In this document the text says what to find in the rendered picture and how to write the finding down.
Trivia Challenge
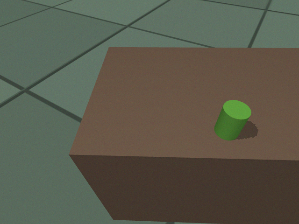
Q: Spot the can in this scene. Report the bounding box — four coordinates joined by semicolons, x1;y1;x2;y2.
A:
214;100;251;140

